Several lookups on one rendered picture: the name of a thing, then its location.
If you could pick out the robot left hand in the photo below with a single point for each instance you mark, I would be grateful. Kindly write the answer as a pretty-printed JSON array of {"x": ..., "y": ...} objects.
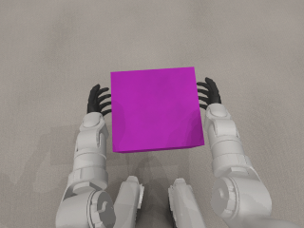
[{"x": 94, "y": 102}]

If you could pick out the left robot upper arm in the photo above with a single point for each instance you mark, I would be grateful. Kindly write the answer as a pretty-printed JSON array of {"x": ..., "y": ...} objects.
[{"x": 92, "y": 209}]

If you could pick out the robot right hand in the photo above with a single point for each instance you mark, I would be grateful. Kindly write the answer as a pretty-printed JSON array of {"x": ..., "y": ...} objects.
[{"x": 212, "y": 93}]

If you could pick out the left robot forearm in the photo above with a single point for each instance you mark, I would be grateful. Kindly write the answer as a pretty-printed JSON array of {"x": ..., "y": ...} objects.
[{"x": 89, "y": 162}]

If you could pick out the right robot forearm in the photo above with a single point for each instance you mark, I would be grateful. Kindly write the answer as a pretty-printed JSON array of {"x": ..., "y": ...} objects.
[{"x": 228, "y": 155}]

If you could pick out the robot right thigh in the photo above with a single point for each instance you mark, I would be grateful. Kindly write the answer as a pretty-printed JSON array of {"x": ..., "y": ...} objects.
[{"x": 183, "y": 203}]

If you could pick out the right robot foot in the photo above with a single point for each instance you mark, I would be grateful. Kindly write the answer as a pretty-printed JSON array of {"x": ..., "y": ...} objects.
[{"x": 171, "y": 212}]

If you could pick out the carton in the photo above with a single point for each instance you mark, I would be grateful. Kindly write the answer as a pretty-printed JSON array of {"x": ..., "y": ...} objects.
[{"x": 155, "y": 110}]

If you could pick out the right robot upper arm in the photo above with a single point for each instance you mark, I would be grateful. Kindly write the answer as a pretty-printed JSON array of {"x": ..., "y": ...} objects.
[{"x": 245, "y": 203}]

